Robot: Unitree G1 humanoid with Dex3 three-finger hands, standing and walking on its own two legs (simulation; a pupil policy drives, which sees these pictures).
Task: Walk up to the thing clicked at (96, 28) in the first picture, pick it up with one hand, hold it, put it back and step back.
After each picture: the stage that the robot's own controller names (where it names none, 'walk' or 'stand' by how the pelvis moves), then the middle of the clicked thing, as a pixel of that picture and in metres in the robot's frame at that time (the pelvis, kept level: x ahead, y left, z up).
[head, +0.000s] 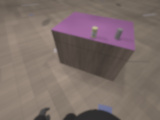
stand; (94, 32) +0.95 +0.00 +0.00
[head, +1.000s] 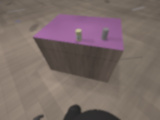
walk; (78, 35) +0.82 +0.20 +0.02
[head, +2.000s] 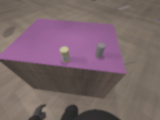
stand; (65, 54) +0.48 +0.23 +0.04
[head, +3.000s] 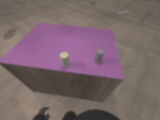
stand; (65, 59) +0.47 +0.22 +0.00
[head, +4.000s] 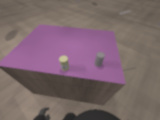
stand; (64, 63) +0.43 +0.22 +0.00
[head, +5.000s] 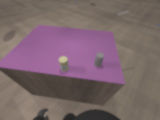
stand; (64, 64) +0.43 +0.22 +0.00
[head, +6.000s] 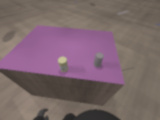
stand; (63, 64) +0.42 +0.23 +0.00
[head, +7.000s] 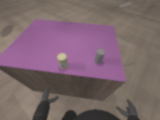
rise first; (63, 61) +0.42 +0.23 +0.01
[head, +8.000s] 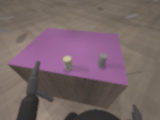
rise first; (68, 63) +0.44 +0.23 +0.01
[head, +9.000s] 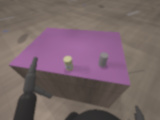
go down; (68, 63) +0.43 +0.23 +0.01
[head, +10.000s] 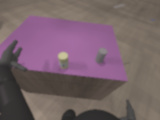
go down; (63, 60) +0.42 +0.20 +0.03
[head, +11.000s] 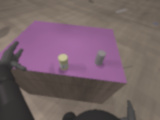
approach; (63, 62) +0.43 +0.21 +0.02
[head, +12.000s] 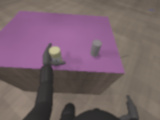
close; (56, 55) +0.44 +0.23 +0.06
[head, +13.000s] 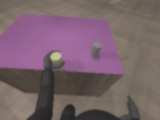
lift; (57, 61) +0.40 +0.22 +0.06
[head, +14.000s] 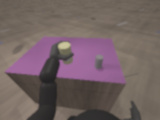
lift; (66, 53) +0.35 +0.16 +0.24
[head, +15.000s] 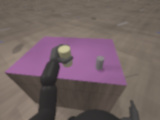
hold; (66, 56) +0.34 +0.17 +0.22
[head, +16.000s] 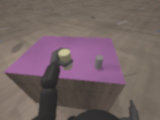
hold; (66, 60) +0.34 +0.17 +0.19
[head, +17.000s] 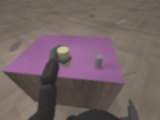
crouch; (64, 57) +0.35 +0.18 +0.20
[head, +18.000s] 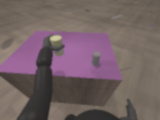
lower; (57, 46) +0.43 +0.22 +0.21
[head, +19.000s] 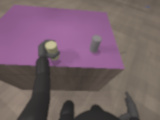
lower; (53, 51) +0.46 +0.24 +0.07
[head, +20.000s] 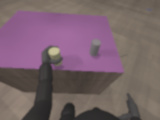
lower; (56, 57) +0.42 +0.22 +0.06
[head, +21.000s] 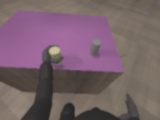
lower; (56, 56) +0.43 +0.22 +0.06
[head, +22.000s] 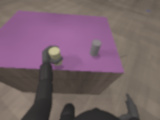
lower; (56, 56) +0.43 +0.22 +0.06
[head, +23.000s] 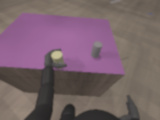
open; (58, 60) +0.40 +0.21 +0.06
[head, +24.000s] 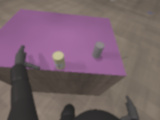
sink last; (59, 60) +0.40 +0.20 +0.05
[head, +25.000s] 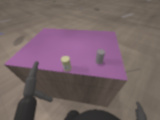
stand; (66, 63) +0.42 +0.23 +0.04
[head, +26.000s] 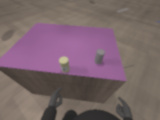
stand; (64, 64) +0.40 +0.21 +0.02
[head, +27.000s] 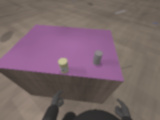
stand; (63, 66) +0.40 +0.22 +0.01
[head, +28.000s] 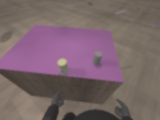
stand; (63, 66) +0.39 +0.22 +0.01
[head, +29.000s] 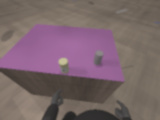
stand; (64, 66) +0.40 +0.22 +0.01
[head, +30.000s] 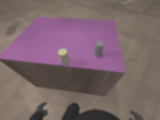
walk; (64, 57) +0.45 +0.23 +0.03
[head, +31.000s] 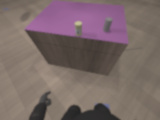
walk; (78, 29) +0.77 +0.16 +0.03
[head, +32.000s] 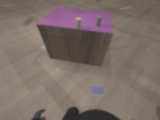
stand; (78, 23) +1.10 +0.23 +0.02
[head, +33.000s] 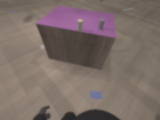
stand; (79, 25) +1.03 +0.19 +0.01
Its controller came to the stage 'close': yes
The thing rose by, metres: 0.21
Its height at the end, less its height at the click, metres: +0.00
